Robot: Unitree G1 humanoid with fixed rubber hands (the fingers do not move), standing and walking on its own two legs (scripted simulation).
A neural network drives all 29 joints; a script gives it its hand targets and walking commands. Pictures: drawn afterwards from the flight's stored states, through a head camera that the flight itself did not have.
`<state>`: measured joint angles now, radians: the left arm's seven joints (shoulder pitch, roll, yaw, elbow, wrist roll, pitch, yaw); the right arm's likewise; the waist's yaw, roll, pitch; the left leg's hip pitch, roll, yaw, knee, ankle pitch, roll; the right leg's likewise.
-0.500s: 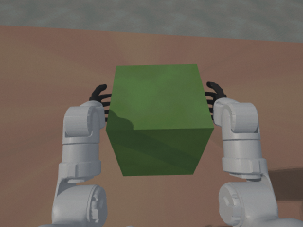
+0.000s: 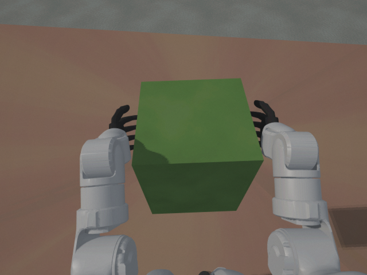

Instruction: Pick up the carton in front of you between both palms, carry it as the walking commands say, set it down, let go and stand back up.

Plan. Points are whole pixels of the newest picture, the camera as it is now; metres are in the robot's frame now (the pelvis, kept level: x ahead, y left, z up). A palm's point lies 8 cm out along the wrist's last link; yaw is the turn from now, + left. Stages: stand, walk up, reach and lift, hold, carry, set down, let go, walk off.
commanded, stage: carry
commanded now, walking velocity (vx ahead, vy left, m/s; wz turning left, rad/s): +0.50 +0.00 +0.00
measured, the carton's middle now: (192, 151) +0.37 +0.01 +0.02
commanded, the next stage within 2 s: none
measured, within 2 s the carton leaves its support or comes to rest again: neither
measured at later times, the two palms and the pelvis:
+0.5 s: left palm (138, 54) +0.68 +0.16 +0.07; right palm (243, 57) +0.65 -0.14 +0.07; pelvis +0.30 +0.04 -0.02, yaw -2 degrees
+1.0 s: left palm (139, 30) +0.78 +0.17 +0.08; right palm (236, 25) +0.79 -0.13 +0.09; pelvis +0.42 +0.02 -0.03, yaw +0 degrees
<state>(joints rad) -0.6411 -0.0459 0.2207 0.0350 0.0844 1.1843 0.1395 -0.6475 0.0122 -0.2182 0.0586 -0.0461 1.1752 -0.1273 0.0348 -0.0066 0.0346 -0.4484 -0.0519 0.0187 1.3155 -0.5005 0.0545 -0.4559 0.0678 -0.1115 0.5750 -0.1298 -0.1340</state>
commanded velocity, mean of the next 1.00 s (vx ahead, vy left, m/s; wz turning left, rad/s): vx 0.13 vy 0.00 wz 0.00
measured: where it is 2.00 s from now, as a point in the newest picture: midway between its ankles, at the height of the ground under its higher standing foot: (193, 224)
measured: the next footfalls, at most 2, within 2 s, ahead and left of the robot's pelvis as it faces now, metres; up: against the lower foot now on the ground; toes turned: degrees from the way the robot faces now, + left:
left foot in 0.34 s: +0.41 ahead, +0.09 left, -0.03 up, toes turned +6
right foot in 0.76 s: +0.48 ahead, -0.08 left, -0.04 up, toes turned -4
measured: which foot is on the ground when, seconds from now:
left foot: up 0.00-0.32, down 0.34-1.00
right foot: down 0.00-0.36, up 0.38-0.74, down 0.76-1.00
